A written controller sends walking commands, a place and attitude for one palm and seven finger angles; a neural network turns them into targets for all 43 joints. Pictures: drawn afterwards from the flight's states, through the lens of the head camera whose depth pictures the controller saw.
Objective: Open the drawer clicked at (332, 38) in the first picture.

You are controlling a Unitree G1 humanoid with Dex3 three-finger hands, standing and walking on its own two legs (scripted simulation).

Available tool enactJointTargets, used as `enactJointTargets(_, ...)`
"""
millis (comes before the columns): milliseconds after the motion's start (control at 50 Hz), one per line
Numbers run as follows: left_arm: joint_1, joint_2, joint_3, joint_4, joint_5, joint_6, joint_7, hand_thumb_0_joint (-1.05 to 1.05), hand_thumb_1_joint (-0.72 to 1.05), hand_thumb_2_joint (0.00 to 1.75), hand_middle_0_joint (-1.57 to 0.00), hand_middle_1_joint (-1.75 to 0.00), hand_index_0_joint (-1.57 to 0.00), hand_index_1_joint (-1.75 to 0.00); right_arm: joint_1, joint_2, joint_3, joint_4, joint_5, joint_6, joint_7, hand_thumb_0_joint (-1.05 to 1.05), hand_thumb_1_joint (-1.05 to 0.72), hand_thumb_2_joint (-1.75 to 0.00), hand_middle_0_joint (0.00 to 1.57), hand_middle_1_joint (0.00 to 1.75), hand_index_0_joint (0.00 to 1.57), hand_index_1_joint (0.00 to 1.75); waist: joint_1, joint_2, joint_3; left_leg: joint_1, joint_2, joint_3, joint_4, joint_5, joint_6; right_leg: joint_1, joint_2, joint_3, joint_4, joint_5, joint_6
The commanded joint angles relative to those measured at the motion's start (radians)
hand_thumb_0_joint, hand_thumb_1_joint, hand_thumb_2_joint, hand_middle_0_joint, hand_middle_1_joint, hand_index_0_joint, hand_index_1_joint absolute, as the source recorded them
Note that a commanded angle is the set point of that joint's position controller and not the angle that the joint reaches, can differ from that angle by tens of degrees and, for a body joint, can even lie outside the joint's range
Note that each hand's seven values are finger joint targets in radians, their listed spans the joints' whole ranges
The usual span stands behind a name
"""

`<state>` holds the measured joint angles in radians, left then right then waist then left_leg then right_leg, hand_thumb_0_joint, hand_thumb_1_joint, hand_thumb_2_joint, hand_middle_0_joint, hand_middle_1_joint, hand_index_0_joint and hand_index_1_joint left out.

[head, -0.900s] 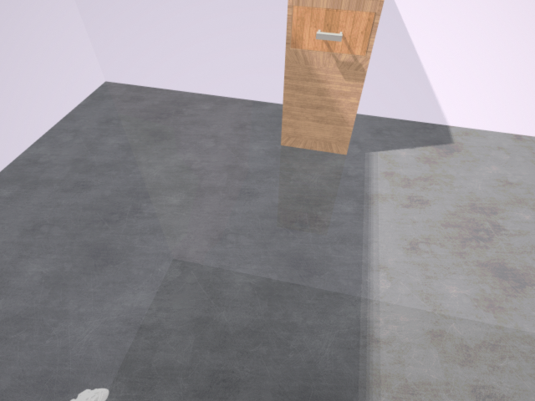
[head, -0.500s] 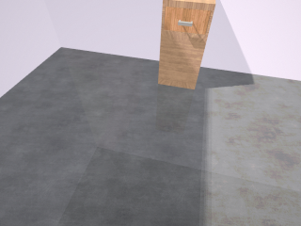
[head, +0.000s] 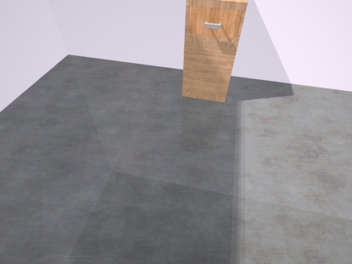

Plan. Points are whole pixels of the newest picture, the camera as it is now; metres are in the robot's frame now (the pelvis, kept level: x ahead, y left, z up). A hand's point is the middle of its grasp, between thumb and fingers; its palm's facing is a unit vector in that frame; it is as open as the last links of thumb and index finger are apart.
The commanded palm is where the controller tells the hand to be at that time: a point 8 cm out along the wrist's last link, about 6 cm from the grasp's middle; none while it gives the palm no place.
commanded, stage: look at it before walking up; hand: left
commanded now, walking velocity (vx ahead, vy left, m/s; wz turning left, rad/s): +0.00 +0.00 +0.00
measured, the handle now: (212, 24) +1.61 -0.16 -0.09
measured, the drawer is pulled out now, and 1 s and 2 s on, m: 0.00 0.00 0.00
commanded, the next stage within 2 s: walk to a spot facing it in 0.54 s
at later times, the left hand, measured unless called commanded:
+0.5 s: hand out of the picture +0.07 +0.25 -0.16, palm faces -0.04 -0.95 -0.32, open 7.4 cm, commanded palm none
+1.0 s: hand out of the picture +0.07 +0.17 -0.19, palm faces -0.09 -0.97 -0.21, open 7.4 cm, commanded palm none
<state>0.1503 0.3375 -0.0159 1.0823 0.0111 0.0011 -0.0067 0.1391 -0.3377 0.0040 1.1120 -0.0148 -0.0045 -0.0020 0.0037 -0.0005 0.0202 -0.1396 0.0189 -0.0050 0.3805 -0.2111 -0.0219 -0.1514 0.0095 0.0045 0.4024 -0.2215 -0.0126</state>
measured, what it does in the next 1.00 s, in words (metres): shifts its weight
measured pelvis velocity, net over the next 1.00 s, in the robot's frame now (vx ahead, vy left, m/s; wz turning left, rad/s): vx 0.06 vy -0.02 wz -0.12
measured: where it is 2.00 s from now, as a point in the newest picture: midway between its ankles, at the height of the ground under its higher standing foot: (196, 228)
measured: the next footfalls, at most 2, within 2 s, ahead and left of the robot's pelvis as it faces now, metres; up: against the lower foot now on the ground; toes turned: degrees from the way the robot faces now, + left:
left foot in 1.40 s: +0.39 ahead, +0.08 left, +0.00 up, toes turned -7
right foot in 1.82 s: +0.47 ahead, -0.23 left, +0.00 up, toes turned -31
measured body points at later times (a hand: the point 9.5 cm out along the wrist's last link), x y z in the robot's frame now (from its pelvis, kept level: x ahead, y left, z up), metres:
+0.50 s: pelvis +0.00 +0.01 +0.00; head +0.01 +0.01 +0.45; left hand +0.08 +0.30 -0.13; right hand +0.08 -0.29 -0.13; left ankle +0.00 +0.13 -0.74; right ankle +0.00 -0.11 -0.74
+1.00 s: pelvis +0.06 -0.02 -0.02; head +0.06 -0.03 +0.43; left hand +0.07 +0.23 -0.17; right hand +0.02 -0.27 -0.18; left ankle +0.00 +0.13 -0.73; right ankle +0.04 -0.10 -0.75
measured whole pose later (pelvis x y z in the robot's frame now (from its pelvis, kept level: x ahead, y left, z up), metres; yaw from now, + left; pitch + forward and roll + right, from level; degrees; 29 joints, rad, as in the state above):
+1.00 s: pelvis +0.06 -0.02 -0.02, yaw -7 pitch -1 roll +0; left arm 0.35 0.20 0.02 1.05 0.03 -0.02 -0.03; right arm 0.31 -0.23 -0.03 1.10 -0.02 -0.01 0.00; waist 0.02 0.03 0.03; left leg -0.19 0.10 0.10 0.74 -0.47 -0.02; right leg -0.26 0.01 -0.08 0.64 -0.33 -0.05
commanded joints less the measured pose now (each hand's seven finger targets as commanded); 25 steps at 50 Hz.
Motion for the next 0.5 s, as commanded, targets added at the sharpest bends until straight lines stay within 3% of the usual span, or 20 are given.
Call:
enactJointTargets(0, -0.045, 0.21, 0.047, -0.064, -0.001, -0.027, 0.019, 0.0, 0.9, 0.9, -0.2, -0.3, -0.2, -0.3, -0.051, -0.2, -0.038, -0.063, 0.005, -0.029, -0.011, 0.0, -0.9, -0.9, 0.2, 0.3, 0.2, 0.3, -0.003, -0.01, -0.035, -0.002, 0.098, -0.08, -0.056, 0.109, 0.045, -0.015, -0.127, 0.12, -0.083, 0.103, -0.024)
enactJointTargets(300, -0.045, 0.204, 0.046, -0.063, -0.001, -0.028, 0.019, 0.0, 0.9, 0.9, -0.2, -0.3, -0.2, -0.3, -0.057, -0.199, -0.038, -0.06, 0.006, -0.03, -0.011, 0.0, -0.9, -0.9, 0.2, 0.3, 0.2, 0.3, -0.002, 0.008, -0.044, 0.014, 0.104, -0.082, -0.061, 0.142, 0.045, -0.006, -0.125, 0.114, -0.078, 0.143, -0.021)
enactJointTargets(380, -0.038, 0.206, 0.046, -0.063, -0.001, -0.03, 0.02, 0.0, 0.9, 0.9, -0.2, -0.3, -0.2, -0.3, -0.056, -0.2, -0.039, -0.061, 0.008, -0.03, -0.012, 0.0, -0.9, -0.9, 0.2, 0.3, 0.2, 0.3, -0.002, -0.012, -0.061, 0.03, 0.104, -0.083, -0.054, 0.17, 0.046, 0.007, -0.128, 0.11, -0.076, 0.18, -0.021)
enactJointTargets(480, -0.037, 0.205, 0.045, -0.059, -0.001, -0.029, 0.02, 0.0, 0.9, 0.9, -0.2, -0.3, -0.2, -0.3, -0.063, -0.201, -0.039, -0.06, 0.009, -0.028, -0.012, 0.0, -0.9, -0.9, 0.2, 0.3, 0.2, 0.3, -0.002, -0.002, -0.042, 0.027, 0.104, -0.083, -0.062, 0.163, 0.045, 0.002, -0.127, 0.111, -0.083, 0.174, -0.02)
